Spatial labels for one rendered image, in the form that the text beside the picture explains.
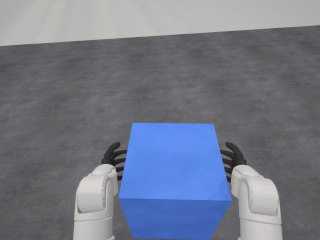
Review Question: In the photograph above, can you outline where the robot left forearm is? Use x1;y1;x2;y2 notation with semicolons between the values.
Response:
73;164;118;240

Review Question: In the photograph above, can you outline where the robot right forearm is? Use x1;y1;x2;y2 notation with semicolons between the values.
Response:
231;165;283;240

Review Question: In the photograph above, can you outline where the carton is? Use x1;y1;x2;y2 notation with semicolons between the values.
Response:
118;123;232;240

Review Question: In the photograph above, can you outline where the right robot hand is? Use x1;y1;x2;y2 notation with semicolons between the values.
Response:
220;142;247;183

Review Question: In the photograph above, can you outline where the left robot hand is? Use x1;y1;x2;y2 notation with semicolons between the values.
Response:
101;142;128;181

